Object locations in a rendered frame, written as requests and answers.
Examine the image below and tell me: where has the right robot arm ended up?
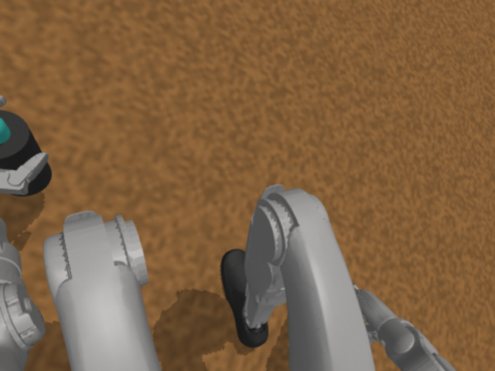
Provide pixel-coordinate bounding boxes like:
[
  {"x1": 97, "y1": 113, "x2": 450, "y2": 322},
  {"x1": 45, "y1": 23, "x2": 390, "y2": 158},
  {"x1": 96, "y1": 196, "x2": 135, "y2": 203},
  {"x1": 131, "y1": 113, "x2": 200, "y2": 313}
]
[{"x1": 377, "y1": 318, "x2": 456, "y2": 371}]

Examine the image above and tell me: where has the left robot hand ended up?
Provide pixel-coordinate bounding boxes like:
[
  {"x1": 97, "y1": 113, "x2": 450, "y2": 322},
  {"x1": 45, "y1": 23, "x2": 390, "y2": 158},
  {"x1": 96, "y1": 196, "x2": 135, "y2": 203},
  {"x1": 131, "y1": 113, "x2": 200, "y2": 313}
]
[{"x1": 0, "y1": 95, "x2": 49, "y2": 195}]

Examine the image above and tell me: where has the bottle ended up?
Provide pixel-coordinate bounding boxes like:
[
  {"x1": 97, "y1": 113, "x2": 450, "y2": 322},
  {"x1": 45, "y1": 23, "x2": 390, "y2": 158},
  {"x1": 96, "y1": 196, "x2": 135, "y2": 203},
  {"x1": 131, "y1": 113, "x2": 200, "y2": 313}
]
[{"x1": 0, "y1": 110, "x2": 52, "y2": 196}]

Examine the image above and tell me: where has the right robot foot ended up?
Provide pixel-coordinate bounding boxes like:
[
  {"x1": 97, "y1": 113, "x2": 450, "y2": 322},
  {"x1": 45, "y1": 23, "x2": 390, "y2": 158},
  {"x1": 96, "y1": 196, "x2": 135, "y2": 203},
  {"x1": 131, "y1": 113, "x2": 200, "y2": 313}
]
[{"x1": 220, "y1": 249, "x2": 268, "y2": 348}]

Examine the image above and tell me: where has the right robot hand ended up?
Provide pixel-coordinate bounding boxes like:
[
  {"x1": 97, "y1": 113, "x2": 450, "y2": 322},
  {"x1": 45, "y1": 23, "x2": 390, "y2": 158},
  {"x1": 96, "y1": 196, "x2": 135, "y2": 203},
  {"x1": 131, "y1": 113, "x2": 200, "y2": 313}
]
[{"x1": 353, "y1": 284, "x2": 397, "y2": 344}]

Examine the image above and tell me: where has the left robot arm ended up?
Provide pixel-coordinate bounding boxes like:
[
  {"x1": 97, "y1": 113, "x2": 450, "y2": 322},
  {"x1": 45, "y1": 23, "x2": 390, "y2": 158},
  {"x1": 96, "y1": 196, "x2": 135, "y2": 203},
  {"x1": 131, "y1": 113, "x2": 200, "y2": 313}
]
[{"x1": 0, "y1": 217, "x2": 46, "y2": 371}]

